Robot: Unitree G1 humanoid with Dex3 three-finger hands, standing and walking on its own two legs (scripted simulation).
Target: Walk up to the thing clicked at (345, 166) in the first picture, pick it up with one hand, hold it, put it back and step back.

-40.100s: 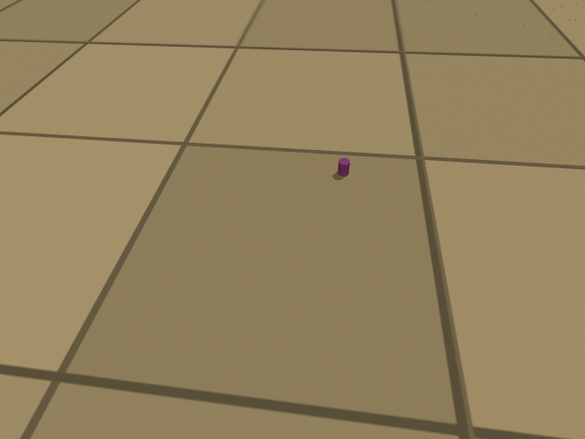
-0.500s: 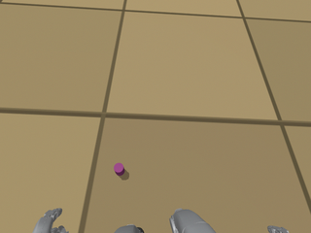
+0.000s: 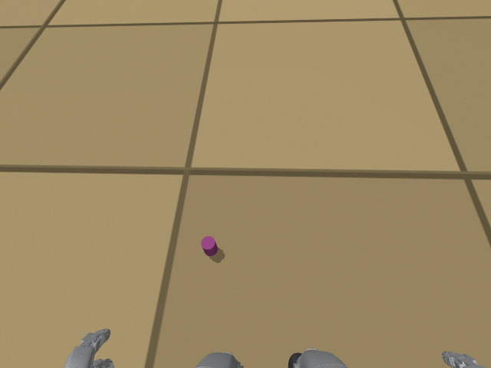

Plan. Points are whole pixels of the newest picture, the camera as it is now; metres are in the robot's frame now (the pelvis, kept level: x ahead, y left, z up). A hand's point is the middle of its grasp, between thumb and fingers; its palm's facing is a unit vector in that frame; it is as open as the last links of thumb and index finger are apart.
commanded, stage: step back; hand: left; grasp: from above
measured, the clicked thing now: (209, 246) +0.59 +0.21 -0.73
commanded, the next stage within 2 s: none
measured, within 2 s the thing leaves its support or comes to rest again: neither
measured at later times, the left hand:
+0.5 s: hand out of the picture -0.09 +0.26 -0.17, palm faces -0.05 -0.91 -0.41, open 7.4 cm
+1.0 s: hand out of the picture -0.21 +0.23 -0.15, palm faces +0.02 -0.94 -0.34, open 7.4 cm
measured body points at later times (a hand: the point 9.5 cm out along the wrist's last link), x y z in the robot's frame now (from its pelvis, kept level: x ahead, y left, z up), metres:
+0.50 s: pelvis -0.17 -0.02 -0.02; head -0.11 -0.01 +0.43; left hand -0.09 +0.31 -0.14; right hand -0.03 -0.33 -0.12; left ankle -0.04 +0.12 -0.73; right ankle -0.21 -0.15 -0.74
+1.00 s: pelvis -0.34 -0.03 +0.00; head -0.29 +0.00 +0.44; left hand -0.21 +0.28 -0.13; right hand -0.26 -0.34 -0.11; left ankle -0.30 +0.09 -0.73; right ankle -0.34 -0.17 -0.65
